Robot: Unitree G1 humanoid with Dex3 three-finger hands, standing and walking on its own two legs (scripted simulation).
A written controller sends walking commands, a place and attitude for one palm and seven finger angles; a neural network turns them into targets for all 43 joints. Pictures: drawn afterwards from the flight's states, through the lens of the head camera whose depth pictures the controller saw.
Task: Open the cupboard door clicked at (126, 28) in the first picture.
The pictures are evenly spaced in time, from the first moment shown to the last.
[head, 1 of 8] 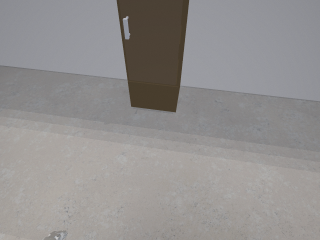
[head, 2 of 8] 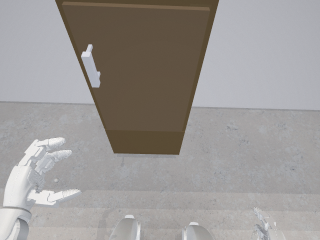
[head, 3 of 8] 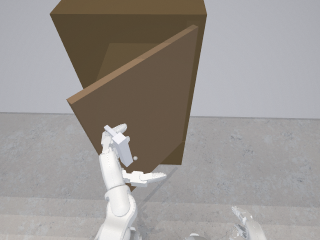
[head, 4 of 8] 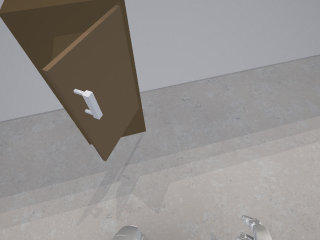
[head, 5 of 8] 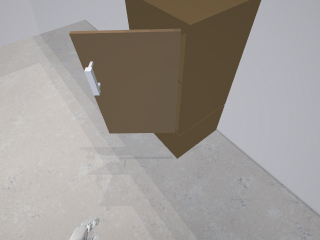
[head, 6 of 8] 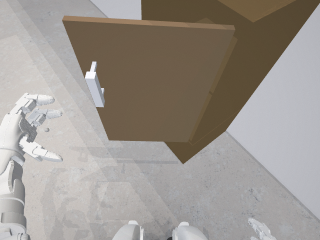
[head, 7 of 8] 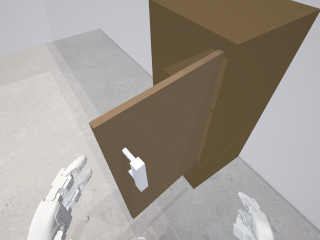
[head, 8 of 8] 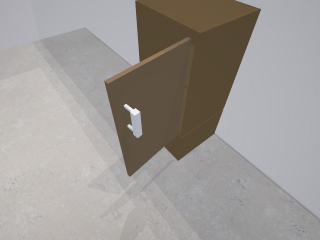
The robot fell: no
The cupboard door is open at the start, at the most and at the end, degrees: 0 99 97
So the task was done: yes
